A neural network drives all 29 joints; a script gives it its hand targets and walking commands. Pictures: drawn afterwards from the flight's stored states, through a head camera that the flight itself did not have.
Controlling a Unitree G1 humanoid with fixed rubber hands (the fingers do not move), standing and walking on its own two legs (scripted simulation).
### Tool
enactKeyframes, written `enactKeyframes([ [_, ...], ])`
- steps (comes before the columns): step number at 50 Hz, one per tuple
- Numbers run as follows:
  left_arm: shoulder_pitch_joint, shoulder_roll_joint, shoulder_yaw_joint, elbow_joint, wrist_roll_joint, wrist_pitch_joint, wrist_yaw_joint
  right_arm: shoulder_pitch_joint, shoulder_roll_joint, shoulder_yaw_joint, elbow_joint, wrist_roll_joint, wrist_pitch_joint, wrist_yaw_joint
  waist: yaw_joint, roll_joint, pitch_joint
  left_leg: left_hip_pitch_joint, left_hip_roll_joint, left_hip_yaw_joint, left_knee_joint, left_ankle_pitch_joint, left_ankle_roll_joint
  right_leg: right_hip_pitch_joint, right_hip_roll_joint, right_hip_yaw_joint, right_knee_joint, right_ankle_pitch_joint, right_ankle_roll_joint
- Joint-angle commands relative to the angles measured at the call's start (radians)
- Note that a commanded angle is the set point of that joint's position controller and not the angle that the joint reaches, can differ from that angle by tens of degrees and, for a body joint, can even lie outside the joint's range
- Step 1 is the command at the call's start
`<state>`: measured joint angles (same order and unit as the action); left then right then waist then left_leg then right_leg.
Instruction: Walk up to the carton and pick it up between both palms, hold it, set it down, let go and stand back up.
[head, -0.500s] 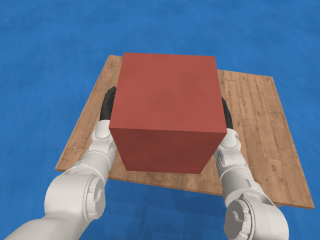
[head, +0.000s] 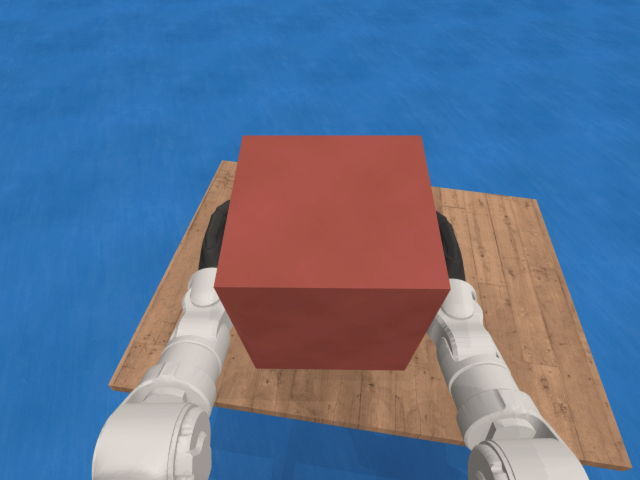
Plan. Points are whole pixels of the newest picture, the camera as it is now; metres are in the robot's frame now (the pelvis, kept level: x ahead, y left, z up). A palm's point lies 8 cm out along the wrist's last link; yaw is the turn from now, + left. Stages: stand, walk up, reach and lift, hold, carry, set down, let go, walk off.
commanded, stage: reach and lift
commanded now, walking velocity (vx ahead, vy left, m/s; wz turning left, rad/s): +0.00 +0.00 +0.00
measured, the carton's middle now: (330, 263) +0.37 -0.01 +0.08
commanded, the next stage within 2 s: hold in 1.84 s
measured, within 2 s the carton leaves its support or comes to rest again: neither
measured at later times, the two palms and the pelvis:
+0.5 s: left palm (207, 251) +0.37 +0.14 +0.11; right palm (457, 274) +0.34 -0.16 +0.10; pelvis +0.00 -0.01 +0.00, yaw +0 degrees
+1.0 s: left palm (206, 242) +0.35 +0.13 +0.14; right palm (469, 277) +0.32 -0.17 +0.12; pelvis -0.01 -0.01 +0.00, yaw +0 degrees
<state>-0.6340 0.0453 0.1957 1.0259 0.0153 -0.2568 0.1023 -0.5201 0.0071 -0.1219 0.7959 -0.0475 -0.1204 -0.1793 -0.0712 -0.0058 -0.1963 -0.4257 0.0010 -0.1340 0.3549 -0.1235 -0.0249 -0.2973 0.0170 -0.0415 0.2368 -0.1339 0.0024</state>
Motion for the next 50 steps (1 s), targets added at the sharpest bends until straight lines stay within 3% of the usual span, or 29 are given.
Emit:
enactKeyframes([
  [1,-0.572,-0.765,-0.433,-0.371,0.062,0.019,-0.203,-0.605,0.693,0.499,-0.280,0.043,-0.006,0.121,-0.008,0.079,-0.429,0.337,-0.043,0.050,0.004,0.340,-0.052,0.263,0.038,-0.001,0.030,0.432,0.003],
  [10,-0.427,-0.716,-0.519,-0.692,0.040,0.265,-0.216,-0.565,0.622,0.588,-0.581,0.127,0.100,0.084,0.019,0.018,-0.359,0.359,-0.033,0.057,-0.018,0.312,-0.025,0.342,0.038,-0.001,0.004,0.441,0.016],
  [15,-0.331,-0.643,-0.521,-0.787,0.039,0.374,-0.232,-0.535,0.553,0.599,-0.694,0.152,0.132,0.072,0.024,0.002,-0.328,0.363,-0.039,0.063,-0.035,0.294,-0.011,0.413,0.027,-0.002,0.006,0.512,0.035],
  [23,-0.252,-0.543,-0.500,-0.870,0.059,0.494,-0.251,-0.479,0.464,0.555,-0.736,0.169,0.170,0.057,0.006,0.012,-0.219,0.362,-0.046,0.074,-0.076,0.208,-0.011,0.430,0.016,-0.016,-0.017,0.471,0.052],
  [31,-0.253,-0.555,-0.570,-0.975,0.042,0.558,-0.234,-0.511,0.433,0.547,-0.816,0.191,0.198,0.056,-0.016,0.056,-0.226,0.426,-0.040,0.076,-0.057,0.207,-0.037,0.365,0.032,-0.041,-0.042,0.380,0.037],
  [42,-0.221,-0.561,-0.604,-1.066,0.039,0.658,-0.211,-0.537,0.414,0.550,-0.883,0.221,0.267,0.058,-0.002,0.038,-0.228,0.472,-0.028,0.077,-0.052,0.202,-0.032,0.339,0.041,-0.043,-0.055,0.322,0.028],
  [50,-0.253,-0.535,-0.546,-1.068,0.062,0.720,-0.231,-0.583,0.401,0.521,-0.887,0.231,0.300,0.050,-0.001,0.021,-0.198,0.447,-0.034,0.089,-0.071,0.146,-0.015,0.371,0.033,-0.045,-0.051,0.319,0.041],
])
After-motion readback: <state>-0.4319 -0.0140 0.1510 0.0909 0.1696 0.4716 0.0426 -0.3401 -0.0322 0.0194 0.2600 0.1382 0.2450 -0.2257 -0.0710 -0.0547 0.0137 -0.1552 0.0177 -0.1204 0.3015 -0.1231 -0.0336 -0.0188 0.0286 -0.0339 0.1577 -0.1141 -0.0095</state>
